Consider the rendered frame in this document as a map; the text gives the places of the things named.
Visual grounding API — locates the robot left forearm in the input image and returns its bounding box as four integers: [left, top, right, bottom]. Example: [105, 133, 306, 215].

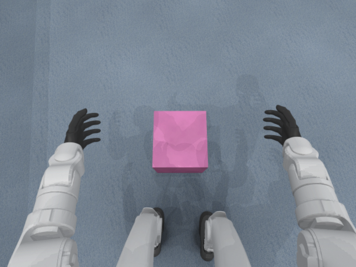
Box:
[7, 142, 85, 267]

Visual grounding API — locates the robot right foot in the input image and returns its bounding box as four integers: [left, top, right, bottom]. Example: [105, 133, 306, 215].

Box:
[199, 211, 214, 261]

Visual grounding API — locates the robot left hand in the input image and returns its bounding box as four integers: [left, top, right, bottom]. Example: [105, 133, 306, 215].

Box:
[64, 108, 101, 149]

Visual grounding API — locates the left robot upper arm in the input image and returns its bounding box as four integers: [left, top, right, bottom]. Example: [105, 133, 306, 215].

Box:
[10, 237, 79, 267]

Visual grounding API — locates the carton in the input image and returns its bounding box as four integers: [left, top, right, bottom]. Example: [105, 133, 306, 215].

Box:
[152, 111, 208, 173]

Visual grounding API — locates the right robot upper arm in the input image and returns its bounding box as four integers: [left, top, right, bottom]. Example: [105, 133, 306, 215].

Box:
[296, 228, 356, 267]

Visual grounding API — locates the robot right thigh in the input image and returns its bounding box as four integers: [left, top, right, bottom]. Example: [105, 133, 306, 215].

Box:
[205, 217, 251, 267]

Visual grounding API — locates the robot right hand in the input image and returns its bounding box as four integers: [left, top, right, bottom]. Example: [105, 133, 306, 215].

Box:
[263, 105, 301, 146]

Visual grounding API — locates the robot right forearm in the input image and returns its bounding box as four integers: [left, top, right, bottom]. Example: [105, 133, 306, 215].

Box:
[283, 137, 356, 234]

